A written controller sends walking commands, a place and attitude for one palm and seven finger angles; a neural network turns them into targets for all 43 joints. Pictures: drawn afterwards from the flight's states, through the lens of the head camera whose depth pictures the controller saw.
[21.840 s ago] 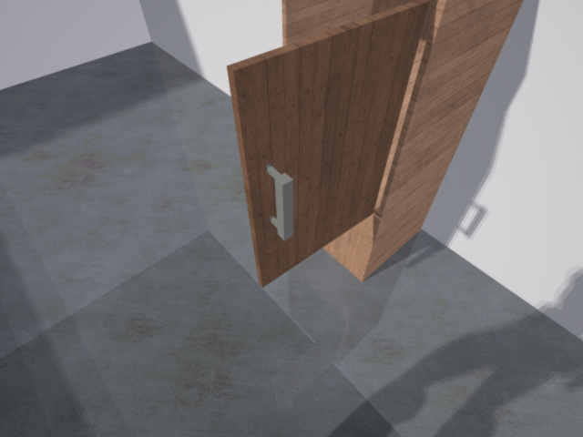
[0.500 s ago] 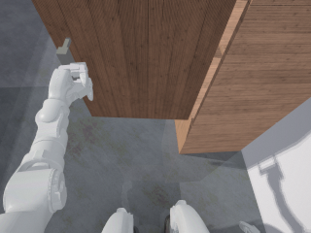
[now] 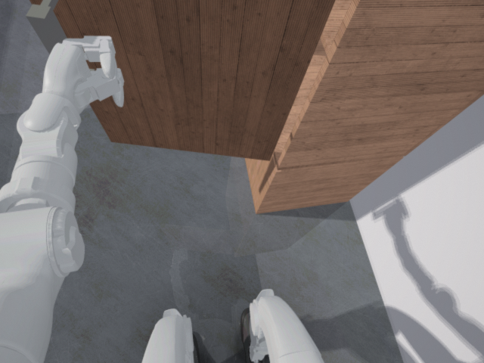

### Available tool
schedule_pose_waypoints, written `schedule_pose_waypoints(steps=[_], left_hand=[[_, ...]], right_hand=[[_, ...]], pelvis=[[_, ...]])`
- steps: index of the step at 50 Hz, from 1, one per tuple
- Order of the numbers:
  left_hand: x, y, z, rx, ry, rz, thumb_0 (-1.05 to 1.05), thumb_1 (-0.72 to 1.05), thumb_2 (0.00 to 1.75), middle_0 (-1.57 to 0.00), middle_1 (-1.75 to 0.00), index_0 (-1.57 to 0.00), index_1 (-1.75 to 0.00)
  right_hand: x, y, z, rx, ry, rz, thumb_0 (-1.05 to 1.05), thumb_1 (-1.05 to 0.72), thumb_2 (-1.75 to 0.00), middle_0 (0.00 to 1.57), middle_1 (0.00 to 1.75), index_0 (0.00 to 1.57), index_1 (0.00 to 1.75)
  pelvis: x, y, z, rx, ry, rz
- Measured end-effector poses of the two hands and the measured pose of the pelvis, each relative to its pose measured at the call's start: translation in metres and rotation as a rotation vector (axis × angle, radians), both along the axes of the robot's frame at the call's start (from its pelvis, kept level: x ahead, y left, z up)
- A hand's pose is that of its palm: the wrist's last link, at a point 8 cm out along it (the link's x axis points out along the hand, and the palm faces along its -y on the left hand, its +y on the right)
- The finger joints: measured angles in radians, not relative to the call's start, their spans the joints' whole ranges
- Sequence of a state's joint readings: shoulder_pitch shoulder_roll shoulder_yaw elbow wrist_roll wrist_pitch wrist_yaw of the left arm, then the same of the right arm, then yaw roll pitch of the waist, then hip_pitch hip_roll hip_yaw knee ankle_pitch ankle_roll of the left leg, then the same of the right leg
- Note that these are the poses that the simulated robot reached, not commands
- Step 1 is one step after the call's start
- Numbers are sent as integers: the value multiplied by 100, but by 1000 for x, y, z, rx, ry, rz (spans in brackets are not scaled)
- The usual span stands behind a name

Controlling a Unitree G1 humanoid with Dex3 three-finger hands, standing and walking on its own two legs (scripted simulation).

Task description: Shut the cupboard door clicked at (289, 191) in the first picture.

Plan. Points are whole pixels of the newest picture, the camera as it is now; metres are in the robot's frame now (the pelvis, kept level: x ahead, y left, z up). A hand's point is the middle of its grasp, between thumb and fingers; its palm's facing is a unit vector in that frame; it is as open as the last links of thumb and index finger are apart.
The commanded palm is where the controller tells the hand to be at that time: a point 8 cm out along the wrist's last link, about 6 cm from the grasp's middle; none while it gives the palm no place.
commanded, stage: push the door shut along its arc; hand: left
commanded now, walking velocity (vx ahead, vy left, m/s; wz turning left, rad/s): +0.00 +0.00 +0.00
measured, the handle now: (70, 50) +0.61 +0.20 +0.07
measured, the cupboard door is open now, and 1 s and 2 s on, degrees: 76 63 63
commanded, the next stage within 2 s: pull the fist back off the door in 0.72 s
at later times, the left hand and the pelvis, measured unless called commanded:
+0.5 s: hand (132, 54) +0.58 +0.11 +0.09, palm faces -0.36 -0.93 -0.03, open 2.9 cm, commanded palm +0.60 +0.13 +0.08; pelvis +0.01 +0.01 -0.01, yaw -1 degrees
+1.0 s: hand (151, 34) +0.63 +0.08 +0.08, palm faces +0.02 -1.00 +0.02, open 2.9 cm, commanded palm +0.60 +0.11 +0.08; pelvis +0.01 +0.00 -0.02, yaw -1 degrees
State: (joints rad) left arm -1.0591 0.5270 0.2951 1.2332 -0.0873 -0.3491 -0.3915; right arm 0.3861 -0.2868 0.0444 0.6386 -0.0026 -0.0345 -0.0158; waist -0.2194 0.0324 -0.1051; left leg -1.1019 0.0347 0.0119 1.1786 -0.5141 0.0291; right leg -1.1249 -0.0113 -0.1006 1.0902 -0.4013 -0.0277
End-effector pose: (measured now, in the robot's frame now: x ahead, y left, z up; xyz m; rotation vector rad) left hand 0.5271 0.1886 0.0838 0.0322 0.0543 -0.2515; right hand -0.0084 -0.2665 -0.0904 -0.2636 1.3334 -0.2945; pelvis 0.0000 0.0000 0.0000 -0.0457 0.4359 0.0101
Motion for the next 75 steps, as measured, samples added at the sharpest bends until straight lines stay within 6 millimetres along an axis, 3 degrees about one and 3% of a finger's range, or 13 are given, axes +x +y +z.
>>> schedule_pose_waypoints(steps=[19,42,46,50,57,63,69,75], left_hand=[[46,-23,7,0,18,-103,1,90,91,-130,-150,-130,-150],[81,-44,7,21,32,-146,-1,98,101,-130,-150,-130,-150],[85,-48,2,-112,41,77,1,90,97,-130,-150,-130,-150],[82,-57,-3,-43,-8,269,-1,86,94,-130,-150,-130,-150],[72,-70,-11,22,22,237,0,88,92,-130,-150,-130,-150],[57,-60,0,4,-21,254,1,89,91,-130,-150,-130,-150],[31,-52,-1,16,1,239,1,90,91,-130,-150,-130,-150],[4,-52,-3,-16,-43,233,2,90,90,-130,-150,-130,-150]], right_hand=[[-20,18,0,9,70,-63,1,-90,-90,20,30,20,30],[-34,9,-7,-40,149,-59,0,-90,-90,20,30,20,30],[-37,16,-8,4,155,-29,0,-90,-90,20,30,20,30],[-39,26,-8,80,162,-14,0,-90,-90,20,30,20,30],[-47,37,-3,145,174,-86,0,-90,-90,20,30,20,30],[-44,32,7,150,159,-97,0,-90,-90,20,30,20,30],[-25,17,12,135,143,-57,0,-90,-90,20,30,20,30],[10,-2,13,82,66,-4,0,-90,-90,20,30,20,30]], pelvis=[[11,7,-4,-10,45,-20],[9,1,-22,-28,114,1],[10,0,-22,-30,127,-2],[11,-3,-20,-21,128,-7],[14,-7,-7,-6,97,-22],[22,-9,6,8,66,-33],[28,-9,16,15,23,-21],[30,-8,19,18,-6,-10]])
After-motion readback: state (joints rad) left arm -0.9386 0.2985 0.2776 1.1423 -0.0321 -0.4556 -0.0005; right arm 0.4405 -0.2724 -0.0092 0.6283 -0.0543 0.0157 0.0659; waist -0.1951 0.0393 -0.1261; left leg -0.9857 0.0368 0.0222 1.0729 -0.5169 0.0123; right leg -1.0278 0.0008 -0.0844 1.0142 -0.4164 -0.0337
